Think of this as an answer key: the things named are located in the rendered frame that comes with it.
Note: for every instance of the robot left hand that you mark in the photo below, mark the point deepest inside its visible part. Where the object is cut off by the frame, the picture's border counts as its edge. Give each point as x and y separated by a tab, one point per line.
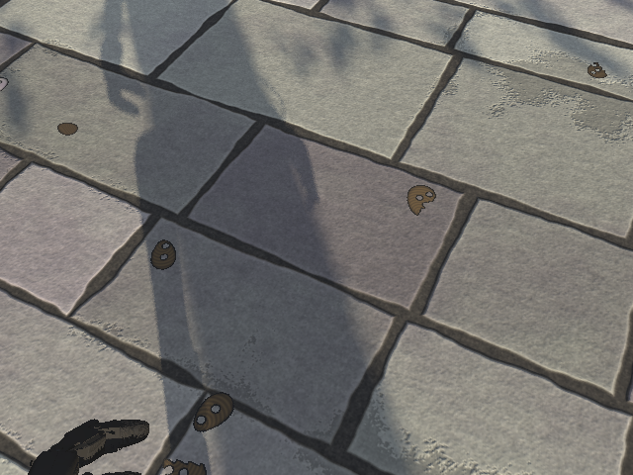
86	443

